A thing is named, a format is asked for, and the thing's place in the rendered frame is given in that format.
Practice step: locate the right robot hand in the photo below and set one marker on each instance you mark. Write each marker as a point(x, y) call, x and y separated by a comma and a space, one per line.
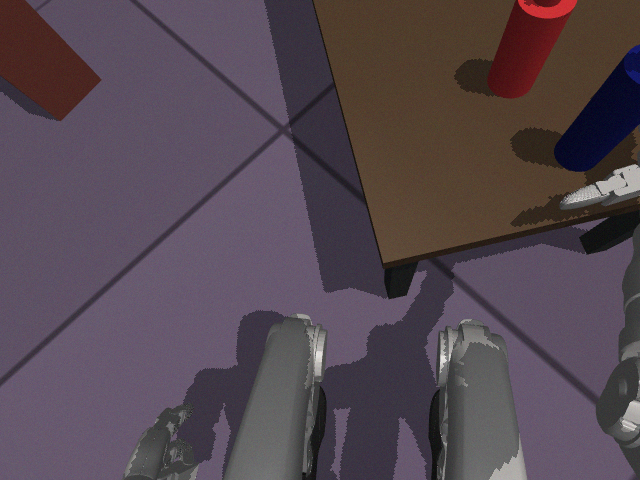
point(620, 185)

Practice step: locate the left robot hand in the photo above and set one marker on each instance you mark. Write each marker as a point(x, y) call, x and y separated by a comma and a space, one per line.
point(154, 454)

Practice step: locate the coffee table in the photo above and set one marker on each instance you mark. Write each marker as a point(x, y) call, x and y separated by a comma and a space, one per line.
point(445, 165)

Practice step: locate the left robot foot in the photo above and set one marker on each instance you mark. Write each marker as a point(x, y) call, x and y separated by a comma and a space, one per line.
point(316, 437)

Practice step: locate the right robot arm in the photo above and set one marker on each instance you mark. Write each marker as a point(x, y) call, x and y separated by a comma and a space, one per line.
point(618, 408)

